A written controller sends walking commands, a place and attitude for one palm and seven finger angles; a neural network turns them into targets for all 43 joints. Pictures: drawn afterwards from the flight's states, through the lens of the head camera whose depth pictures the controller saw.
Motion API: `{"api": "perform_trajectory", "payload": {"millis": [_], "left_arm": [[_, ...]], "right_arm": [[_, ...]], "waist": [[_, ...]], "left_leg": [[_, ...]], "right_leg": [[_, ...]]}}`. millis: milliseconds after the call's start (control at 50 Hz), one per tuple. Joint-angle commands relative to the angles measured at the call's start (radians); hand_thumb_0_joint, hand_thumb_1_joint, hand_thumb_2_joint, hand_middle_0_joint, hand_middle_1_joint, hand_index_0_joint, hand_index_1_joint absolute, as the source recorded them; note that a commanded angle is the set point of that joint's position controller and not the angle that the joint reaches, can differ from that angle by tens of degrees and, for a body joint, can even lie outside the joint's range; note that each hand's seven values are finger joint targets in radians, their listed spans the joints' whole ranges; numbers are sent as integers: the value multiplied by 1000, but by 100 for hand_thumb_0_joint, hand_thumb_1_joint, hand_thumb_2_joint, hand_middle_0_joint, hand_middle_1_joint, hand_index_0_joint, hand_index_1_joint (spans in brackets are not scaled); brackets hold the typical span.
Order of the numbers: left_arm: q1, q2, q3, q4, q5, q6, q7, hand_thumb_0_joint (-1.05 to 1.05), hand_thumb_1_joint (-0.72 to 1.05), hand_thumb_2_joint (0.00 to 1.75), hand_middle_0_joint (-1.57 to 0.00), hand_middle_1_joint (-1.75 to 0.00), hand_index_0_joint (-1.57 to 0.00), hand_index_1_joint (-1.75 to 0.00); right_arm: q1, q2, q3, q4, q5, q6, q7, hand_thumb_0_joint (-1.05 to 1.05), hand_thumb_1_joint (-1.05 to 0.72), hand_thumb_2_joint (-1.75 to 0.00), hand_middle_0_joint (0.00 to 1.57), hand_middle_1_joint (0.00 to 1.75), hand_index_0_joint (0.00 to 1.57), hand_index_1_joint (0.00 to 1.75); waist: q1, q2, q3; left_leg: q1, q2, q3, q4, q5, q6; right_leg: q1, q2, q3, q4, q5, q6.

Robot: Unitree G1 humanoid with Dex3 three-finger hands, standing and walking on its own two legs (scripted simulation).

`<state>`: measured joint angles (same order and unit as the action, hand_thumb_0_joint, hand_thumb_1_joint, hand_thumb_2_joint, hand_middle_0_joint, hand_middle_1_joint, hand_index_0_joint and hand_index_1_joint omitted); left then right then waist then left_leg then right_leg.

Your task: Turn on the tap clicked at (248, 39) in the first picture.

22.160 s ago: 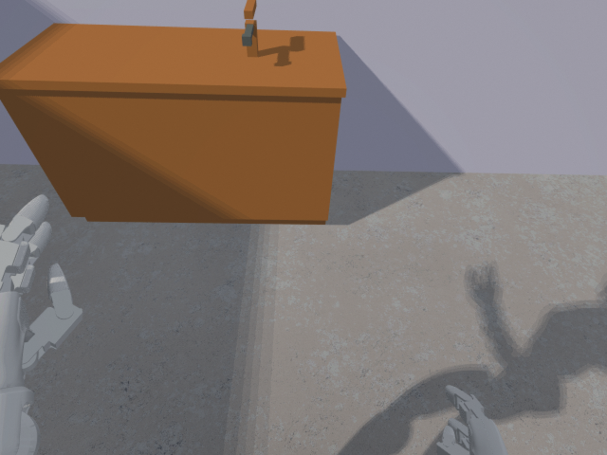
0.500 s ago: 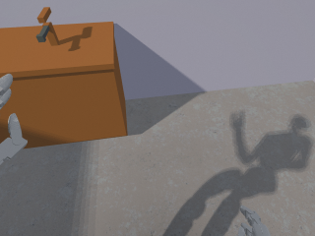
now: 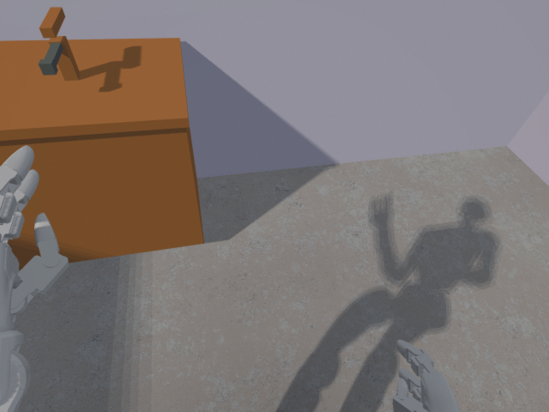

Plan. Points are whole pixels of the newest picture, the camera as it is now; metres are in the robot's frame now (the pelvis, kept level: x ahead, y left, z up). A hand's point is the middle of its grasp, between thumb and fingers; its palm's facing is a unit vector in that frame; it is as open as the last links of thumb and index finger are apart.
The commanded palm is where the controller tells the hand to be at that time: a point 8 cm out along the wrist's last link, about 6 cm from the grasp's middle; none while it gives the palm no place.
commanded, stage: shuffle to correct the standing spot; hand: left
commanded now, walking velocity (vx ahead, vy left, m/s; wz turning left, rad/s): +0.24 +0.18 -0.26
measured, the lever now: (48, 67) +0.80 +0.63 +0.05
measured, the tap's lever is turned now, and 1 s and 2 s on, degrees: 0 0 0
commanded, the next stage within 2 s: none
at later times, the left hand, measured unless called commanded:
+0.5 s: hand (67, 212) +0.28 +0.28 +0.17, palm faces +0.34 -0.86 -0.39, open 7.4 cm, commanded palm +0.23 +0.32 +0.18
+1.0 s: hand (13, 169) +0.32 +0.36 +0.18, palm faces +0.34 -0.84 -0.42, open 7.4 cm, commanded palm +0.27 +0.40 +0.18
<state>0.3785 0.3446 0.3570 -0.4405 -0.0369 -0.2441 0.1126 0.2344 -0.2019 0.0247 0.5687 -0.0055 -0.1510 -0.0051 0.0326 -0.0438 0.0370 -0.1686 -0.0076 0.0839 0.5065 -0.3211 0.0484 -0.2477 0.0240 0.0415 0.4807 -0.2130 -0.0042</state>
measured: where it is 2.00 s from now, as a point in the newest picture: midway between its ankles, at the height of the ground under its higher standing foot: (178, 387)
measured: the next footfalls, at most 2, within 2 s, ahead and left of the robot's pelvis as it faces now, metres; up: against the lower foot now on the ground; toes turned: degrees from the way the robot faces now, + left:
right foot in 0.58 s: +0.18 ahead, -0.02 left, +0.00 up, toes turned -9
left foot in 0.94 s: +0.19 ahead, +0.27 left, +0.00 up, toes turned +0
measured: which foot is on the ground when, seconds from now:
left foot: down 0.00-0.60, up 0.62-0.92, down 0.94-1.00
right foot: down 0.00-0.36, up 0.38-0.56, down 0.58-0.96, up 0.98-1.00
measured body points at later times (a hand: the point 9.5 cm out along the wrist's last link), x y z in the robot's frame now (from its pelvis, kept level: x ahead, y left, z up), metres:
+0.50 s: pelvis +0.05 +0.05 -0.01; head +0.06 +0.06 +0.44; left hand +0.25 +0.32 +0.19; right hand +0.19 -0.18 -0.09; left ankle -0.03 +0.08 -0.74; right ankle +0.07 -0.05 -0.69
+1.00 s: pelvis +0.09 +0.14 -0.01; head +0.10 +0.14 +0.44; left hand +0.30 +0.40 +0.20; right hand +0.23 -0.13 -0.08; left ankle +0.15 +0.27 -0.74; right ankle +0.13 +0.00 -0.72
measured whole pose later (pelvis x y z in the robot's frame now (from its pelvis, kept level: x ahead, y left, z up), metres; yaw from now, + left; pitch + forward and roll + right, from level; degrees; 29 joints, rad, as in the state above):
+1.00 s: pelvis +0.09 +0.14 -0.01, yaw -4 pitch -3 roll +2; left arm 0.42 0.41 0.40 -0.48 -0.03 -0.25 0.11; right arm 0.24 -0.23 -0.02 0.57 0.00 -0.12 -0.04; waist 0.00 -0.05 0.05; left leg -0.29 0.03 0.08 0.57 -0.21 0.01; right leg -0.40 -0.08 -0.01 0.79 -0.42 -0.02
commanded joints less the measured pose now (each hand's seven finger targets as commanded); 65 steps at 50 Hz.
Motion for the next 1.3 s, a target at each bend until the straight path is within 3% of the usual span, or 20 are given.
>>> {"api": "perform_trajectory", "payload": {"millis": [0,140,260,340,400,520,540,560,580,600,700,860,900,940,1000,1100,1120,1140,1160,1280], "left_arm": [[-84,168,79,-203,-1,-49,8,0,90,90,-20,-30,-20,-30],[-79,199,112,-259,-13,-50,12,0,90,90,-20,-30,-20,-30],[-34,227,153,-263,-25,-60,22,0,90,90,-20,-30,-20,-30],[-8,212,139,-325,-30,-60,10,0,90,90,-20,-30,-20,-30],[-25,189,117,-314,-14,-44,19,0,90,90,-20,-30,-20,-30],[30,218,157,-250,-15,-31,19,0,90,90,-20,-30,-20,-30],[44,234,174,-255,-20,-38,20,0,90,90,-20,-30,-20,-30],[36,271,205,-253,-22,-51,16,0,90,90,-20,-30,-20,-30],[5,294,259,-235,-35,-62,15,0,90,90,-20,-30,-20,-30],[14,272,243,-224,-35,-72,5,0,90,90,-20,-30,-20,-30],[-88,219,118,-249,2,-67,-16,0,90,90,-20,-30,-20,-30],[-7,217,149,-254,4,-38,21,0,90,90,-20,-30,-20,-30],[-37,199,142,-221,-1,-46,21,0,90,90,-20,-30,-20,-30],[-66,188,140,-206,1,-46,22,0,90,90,-20,-30,-20,-30],[-14,181,124,-209,18,-58,13,0,90,90,-20,-30,-20,-30],[-21,205,122,-275,21,-52,33,0,90,90,-20,-30,-20,-30],[-10,223,134,-226,24,-44,37,0,90,90,-20,-30,-20,-30],[-42,250,155,-223,25,-42,40,0,90,90,-20,-30,-20,-30],[-80,285,204,-208,9,-47,46,0,90,90,-20,-30,-20,-30],[-55,199,132,-181,18,-69,22,0,90,90,-20,-30,-20,-30]], "right_arm": [[-96,-130,-56,-166,13,-32,-17,0,-90,-90,20,30,20,30],[-104,-124,-53,-179,16,-10,-11,0,-90,-90,20,30,20,30],[-100,-116,-64,-167,20,13,2,0,-90,-90,20,30,20,30],[-79,-112,-65,-174,22,17,1,0,-90,-90,20,30,20,30],[-55,-119,-80,-158,5,10,12,0,-90,-90,20,30,20,30],[-131,-119,-56,-159,6,16,-7,0,-90,-90,20,30,20,30],[-150,-121,-62,-165,15,20,-8,0,-90,-90,20,30,20,30],[-141,-115,-76,-176,16,16,-3,0,-90,-90,20,30,20,30],[-130,-159,-91,-173,-6,13,-3,0,-90,-90,20,30,20,30],[-62,-155,-102,-147,-3,31,12,0,-90,-90,20,30,20,30],[-77,-121,-68,-108,1,61,27,0,-90,-90,20,30,20,30],[-60,-79,-50,-128,-8,-16,-41,0,-90,-90,20,30,20,30],[-35,-110,-66,-132,9,-22,-41,0,-90,-90,20,30,20,30],[-54,-153,-81,-149,25,-22,-36,0,-90,-90,20,30,20,30],[-73,-123,-86,-125,16,-23,-24,0,-90,-90,20,30,20,30],[-94,-122,-59,-105,9,-37,-20,0,-90,-90,20,30,20,30],[-103,-116,-54,-104,6,-29,-24,0,-90,-90,20,30,20,30],[-103,-95,-60,-115,5,-16,-17,0,-90,-90,20,30,20,30],[-112,-126,-67,-108,-7,-13,-16,0,-90,-90,20,30,20,30],[-81,-94,-58,-77,6,7,-10,0,-90,-90,20,30,20,30]], "waist": [[-21,146,-90],[-27,112,-135],[-31,-3,-150],[-66,304,-128],[-80,175,-66],[4,164,-129],[33,75,-179],[33,-128,-248],[-7,-79,-180],[-11,-38,-129],[-49,16,-47],[-19,-84,-135],[-37,33,-107],[-32,214,-61],[-36,281,-40],[-5,208,-129],[1,92,-114],[-3,-170,-112],[-7,-174,-64],[-26,-104,-56]], "left_leg": [[-20,119,-121,-111,99,17],[8,97,-56,27,385,-14],[-114,10,-20,157,217,-45],[350,204,-262,-95,743,-26],[400,217,-263,-85,735,12],[-69,127,-29,145,661,-19],[-274,96,-30,383,506,-26],[-499,-21,14,801,103,-28],[-556,-21,-147,973,-125,-14],[-564,7,-223,1026,-134,-38],[-429,110,-141,778,107,-58],[-54,-18,106,9,-15,-26],[-21,42,-27,-98,-63,12],[18,271,-376,-236,-21,115],[-90,272,-361,-248,-194,191],[-235,185,-165,-48,-25,92],[-379,120,-87,109,-79,47],[-591,10,2,429,-150,-7],[-667,20,-88,672,-138,-41],[-394,132,-83,409,38,-53]], "right_leg": [[16,-25,20,71,94,-85],[69,-46,29,132,288,-112],[151,-190,249,92,408,-183],[-362,9,-107,495,-186,-40],[-527,-13,-142,602,-239,-59],[162,-10,-249,95,89,-91],[405,-70,-146,35,154,-137],[528,-319,297,-32,178,-267],[296,-460,634,-202,-20,-295],[146,-494,708,-272,-282,-297],[-247,-340,215,-327,-433,-195],[-64,-213,38,-140,-453,-116],[-78,-148,10,66,-362,-74],[-267,-2,-150,444,-300,-5],[-337,-83,-86,602,-256,-26],[102,-53,-153,71,-148,-32],[235,-117,-28,-50,-169,-65],[330,-350,392,-196,-305,-180],[254,-489,610,-278,-288,-255],[4,-333,102,-170,-45,-178]]}}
